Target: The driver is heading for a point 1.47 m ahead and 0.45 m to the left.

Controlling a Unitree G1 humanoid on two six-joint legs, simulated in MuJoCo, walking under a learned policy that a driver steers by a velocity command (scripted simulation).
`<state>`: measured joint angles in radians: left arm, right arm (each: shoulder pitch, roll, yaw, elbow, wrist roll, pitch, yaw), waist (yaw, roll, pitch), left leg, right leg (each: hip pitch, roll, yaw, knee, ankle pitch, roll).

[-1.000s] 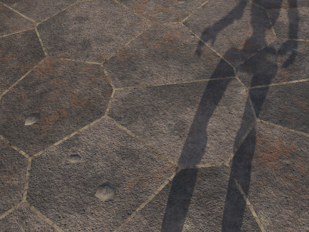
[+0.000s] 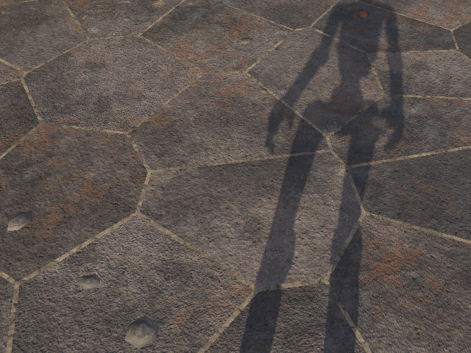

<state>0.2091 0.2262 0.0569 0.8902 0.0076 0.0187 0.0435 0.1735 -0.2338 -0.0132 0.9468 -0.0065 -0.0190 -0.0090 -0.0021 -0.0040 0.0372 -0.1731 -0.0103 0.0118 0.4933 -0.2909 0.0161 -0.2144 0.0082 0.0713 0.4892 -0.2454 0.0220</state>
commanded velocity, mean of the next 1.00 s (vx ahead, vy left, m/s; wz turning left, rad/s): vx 0.00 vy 0.00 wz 0.00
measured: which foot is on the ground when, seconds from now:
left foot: down 0.00-1.00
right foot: down 0.00-1.00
